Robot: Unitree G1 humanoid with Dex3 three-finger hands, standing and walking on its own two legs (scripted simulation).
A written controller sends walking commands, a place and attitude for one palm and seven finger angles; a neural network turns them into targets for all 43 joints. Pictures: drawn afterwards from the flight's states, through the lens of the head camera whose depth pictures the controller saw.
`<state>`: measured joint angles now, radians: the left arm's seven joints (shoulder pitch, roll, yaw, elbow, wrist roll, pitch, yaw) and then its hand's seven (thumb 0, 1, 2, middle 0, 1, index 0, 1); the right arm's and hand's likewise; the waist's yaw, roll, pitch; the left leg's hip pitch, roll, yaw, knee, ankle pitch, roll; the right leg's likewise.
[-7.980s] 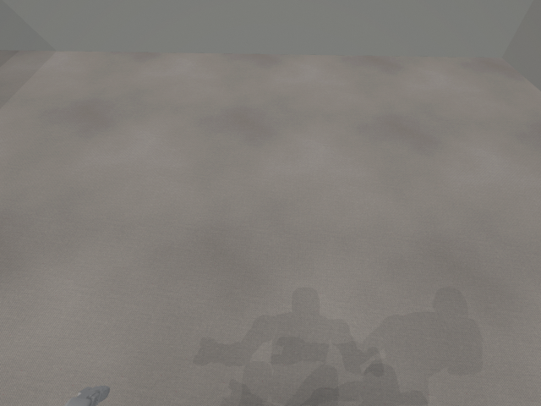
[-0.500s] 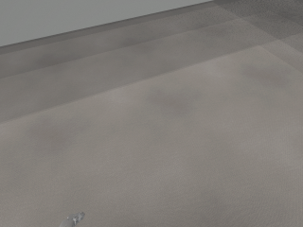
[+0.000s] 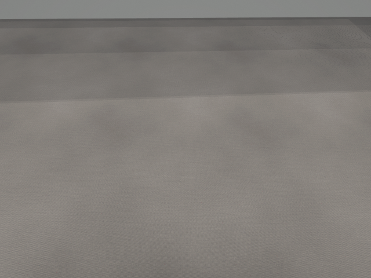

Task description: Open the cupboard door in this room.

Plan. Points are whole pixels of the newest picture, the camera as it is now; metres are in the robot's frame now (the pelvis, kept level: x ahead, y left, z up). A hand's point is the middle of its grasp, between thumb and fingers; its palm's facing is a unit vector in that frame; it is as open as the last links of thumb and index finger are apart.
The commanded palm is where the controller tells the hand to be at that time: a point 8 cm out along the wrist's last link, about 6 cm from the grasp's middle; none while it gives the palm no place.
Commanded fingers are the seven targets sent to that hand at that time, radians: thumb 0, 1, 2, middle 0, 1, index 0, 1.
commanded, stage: turn or walk to find it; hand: left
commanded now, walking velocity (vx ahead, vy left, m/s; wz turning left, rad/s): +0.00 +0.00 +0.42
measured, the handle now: out of the picture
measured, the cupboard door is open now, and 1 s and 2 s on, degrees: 0 0 0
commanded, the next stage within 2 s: none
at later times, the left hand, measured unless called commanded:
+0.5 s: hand out of the picture +0.05 +0.21 -0.14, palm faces +0.17 -0.95 -0.26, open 7.3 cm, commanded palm none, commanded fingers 0.00 0.90 0.90 -0.20 -0.30 -0.20 -0.30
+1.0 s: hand out of the picture -0.13 +0.20 -0.18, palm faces +0.45 -0.86 -0.22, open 7.3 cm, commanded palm none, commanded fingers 0.00 0.90 0.90 -0.20 -0.30 -0.20 -0.30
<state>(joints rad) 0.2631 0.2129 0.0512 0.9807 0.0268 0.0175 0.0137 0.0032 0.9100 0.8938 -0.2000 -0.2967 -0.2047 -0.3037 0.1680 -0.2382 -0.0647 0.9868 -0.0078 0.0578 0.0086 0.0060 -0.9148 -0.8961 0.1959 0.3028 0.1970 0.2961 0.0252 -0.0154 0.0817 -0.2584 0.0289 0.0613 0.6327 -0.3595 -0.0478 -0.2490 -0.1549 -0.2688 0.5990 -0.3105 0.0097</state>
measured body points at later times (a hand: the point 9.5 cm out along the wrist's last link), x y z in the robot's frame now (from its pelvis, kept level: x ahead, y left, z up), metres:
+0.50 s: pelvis -0.03 +0.00 +0.00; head -0.01 -0.02 +0.45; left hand +0.04 +0.26 -0.12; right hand +0.04 -0.24 -0.15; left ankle -0.01 +0.12 -0.73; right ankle -0.02 -0.12 -0.72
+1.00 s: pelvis -0.08 +0.00 -0.01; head -0.06 +0.03 +0.44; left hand -0.15 +0.25 -0.16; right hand +0.10 -0.21 -0.14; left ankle -0.13 +0.10 -0.73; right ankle -0.01 -0.12 -0.73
